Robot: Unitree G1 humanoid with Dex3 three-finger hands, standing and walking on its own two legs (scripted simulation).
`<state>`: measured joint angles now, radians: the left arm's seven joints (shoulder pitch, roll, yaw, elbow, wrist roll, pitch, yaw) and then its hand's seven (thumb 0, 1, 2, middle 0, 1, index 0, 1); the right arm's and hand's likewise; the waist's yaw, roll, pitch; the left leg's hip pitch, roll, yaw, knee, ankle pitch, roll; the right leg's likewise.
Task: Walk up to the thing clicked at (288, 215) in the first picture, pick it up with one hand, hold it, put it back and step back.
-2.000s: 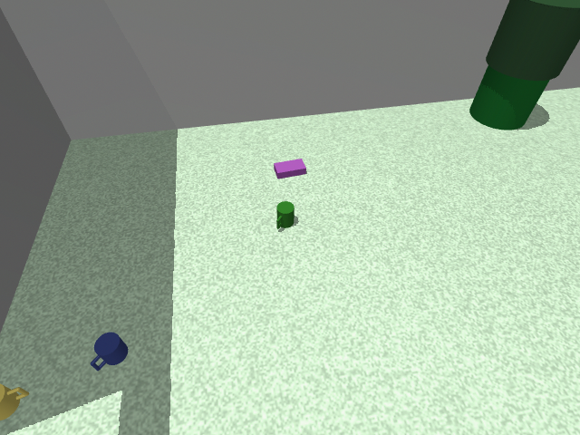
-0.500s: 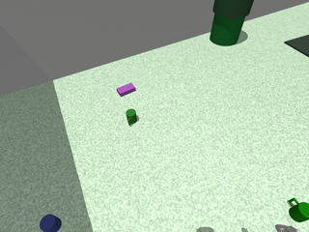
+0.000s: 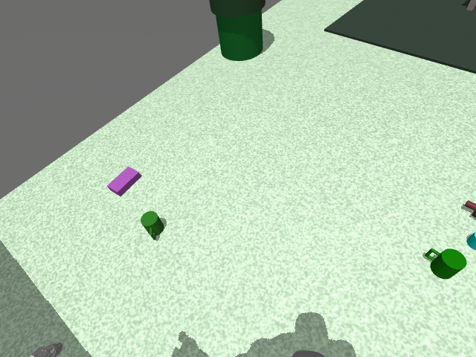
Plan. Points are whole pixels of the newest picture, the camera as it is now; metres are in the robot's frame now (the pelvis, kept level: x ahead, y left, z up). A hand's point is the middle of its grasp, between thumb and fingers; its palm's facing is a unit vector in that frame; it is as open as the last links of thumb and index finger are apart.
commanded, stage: walk up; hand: left
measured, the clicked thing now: (152, 226) +0.80 +0.41 -0.70
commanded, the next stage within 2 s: none
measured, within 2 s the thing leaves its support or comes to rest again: neither
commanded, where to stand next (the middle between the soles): +0.39 +0.58 m, yaw -52 degrees
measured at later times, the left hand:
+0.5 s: hand (2, 301) +0.32 +0.51 -0.14, palm faces -0.29 -0.77 -0.57, open 7.4 cm
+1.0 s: hand out of the picture +0.46 +0.64 -0.12, palm faces -0.40 -0.68 -0.61, open 7.4 cm
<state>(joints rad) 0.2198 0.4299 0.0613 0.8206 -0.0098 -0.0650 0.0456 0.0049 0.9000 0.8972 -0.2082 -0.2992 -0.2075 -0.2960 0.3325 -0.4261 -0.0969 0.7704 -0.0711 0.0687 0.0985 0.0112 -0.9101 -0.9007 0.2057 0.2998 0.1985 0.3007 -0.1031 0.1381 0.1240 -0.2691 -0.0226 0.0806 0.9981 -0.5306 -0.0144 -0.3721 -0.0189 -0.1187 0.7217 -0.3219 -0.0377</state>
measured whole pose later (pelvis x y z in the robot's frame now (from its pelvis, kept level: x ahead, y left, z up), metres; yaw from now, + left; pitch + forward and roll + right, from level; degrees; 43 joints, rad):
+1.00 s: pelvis +0.25 +0.40 -0.02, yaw -28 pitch -1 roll -1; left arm 0.34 0.42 0.06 0.73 0.04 -0.06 0.11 0.01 0.89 0.90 -0.21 -0.30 -0.21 -0.30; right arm 0.19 -0.48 -0.12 0.60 -0.07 0.11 0.10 0.01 -0.91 -0.90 0.21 0.30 0.20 0.30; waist -0.01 0.13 0.14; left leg -0.58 0.14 -0.15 1.26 -0.42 -0.01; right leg -0.50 -0.11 0.07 0.83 -0.32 0.01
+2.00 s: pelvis +0.31 +0.70 +0.01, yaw -53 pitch -3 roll +0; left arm 0.27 0.48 0.13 0.88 0.03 0.05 -0.07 0.01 0.90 0.90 -0.20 -0.30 -0.20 -0.30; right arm 0.38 -0.44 -0.07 0.91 -0.04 -0.06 -0.02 0.01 -0.90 -0.90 0.21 0.30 0.21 0.30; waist -0.02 -0.07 0.10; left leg -0.26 0.14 0.09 0.66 -0.34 -0.03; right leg -0.49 0.02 0.12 1.01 -0.37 0.01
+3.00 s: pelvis +0.32 +0.63 +0.02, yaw -55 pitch -3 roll +0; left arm 0.09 0.36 0.01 1.09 0.01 -0.03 0.01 0.01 0.90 0.90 -0.21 -0.30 -0.21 -0.30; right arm 0.06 -0.38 -0.02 1.07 0.00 0.01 0.04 0.01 -0.91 -0.90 0.21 0.30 0.20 0.30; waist -0.01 0.03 0.10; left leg -0.32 0.03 0.00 0.54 -0.18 -0.01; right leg -0.20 -0.01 -0.02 0.56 -0.32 0.01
